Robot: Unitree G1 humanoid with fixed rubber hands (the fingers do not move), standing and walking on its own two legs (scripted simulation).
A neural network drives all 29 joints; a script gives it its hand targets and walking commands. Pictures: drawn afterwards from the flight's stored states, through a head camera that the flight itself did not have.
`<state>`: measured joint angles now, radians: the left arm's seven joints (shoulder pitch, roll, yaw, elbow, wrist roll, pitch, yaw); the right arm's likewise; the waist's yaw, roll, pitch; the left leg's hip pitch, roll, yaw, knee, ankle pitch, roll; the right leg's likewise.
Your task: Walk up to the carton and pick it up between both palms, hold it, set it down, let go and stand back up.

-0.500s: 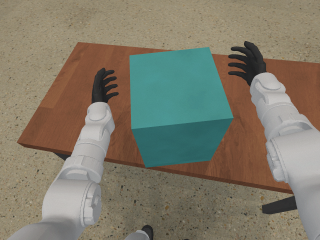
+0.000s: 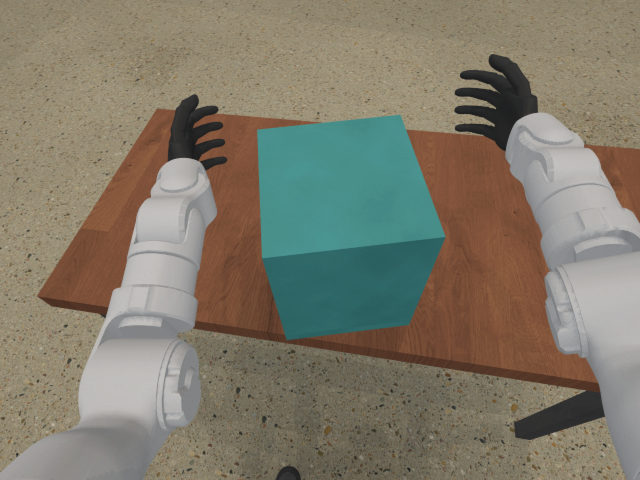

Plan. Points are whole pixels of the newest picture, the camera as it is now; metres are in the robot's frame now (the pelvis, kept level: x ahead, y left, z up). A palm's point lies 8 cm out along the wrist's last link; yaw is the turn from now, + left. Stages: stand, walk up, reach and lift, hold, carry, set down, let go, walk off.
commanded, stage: set down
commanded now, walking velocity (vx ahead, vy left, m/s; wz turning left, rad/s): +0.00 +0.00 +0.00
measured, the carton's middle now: (339, 235) +0.44 +0.06 +0.00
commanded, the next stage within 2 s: none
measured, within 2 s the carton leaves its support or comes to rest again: neither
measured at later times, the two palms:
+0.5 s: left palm (186, 198) +0.37 +0.24 +0.13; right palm (543, 159) +0.48 -0.17 +0.15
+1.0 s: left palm (193, 247) +0.32 +0.22 +0.10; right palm (548, 223) +0.42 -0.18 +0.10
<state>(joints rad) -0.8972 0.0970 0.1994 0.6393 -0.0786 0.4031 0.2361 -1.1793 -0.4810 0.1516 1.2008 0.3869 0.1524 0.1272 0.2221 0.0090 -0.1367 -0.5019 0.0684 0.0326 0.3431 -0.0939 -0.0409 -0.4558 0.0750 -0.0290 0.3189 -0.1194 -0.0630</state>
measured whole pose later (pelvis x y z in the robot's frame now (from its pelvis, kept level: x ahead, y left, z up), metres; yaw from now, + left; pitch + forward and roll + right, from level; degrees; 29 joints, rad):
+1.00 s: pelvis -0.01 +0.00 +0.00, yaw +1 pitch +7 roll +0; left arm -0.42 0.00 0.17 0.12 -0.01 0.50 0.22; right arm -0.67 -0.48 0.07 0.77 0.37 0.09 0.18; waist 0.12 -0.01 -0.04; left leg -0.37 0.05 0.02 0.34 -0.10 -0.04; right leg -0.34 0.06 -0.04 0.38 -0.16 -0.07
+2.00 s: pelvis +0.01 +0.00 +0.00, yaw +2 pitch +4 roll +0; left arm 0.04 -0.02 0.01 0.27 0.04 -0.03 0.24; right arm -0.18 -0.44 0.11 0.86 0.43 -0.36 0.28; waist 0.08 -0.03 -0.03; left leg -0.28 0.05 0.01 0.37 -0.16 -0.04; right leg -0.24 0.05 -0.05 0.38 -0.21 -0.07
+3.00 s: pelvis +0.03 +0.02 +0.00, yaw +1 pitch +0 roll +0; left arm 0.22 0.11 0.01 0.46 0.03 -0.04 0.12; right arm 0.11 -0.25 0.02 0.84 0.16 -0.33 0.15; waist 0.04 -0.05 0.01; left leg -0.16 0.03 0.04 0.37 -0.19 -0.01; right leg -0.12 0.04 -0.02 0.36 -0.23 -0.04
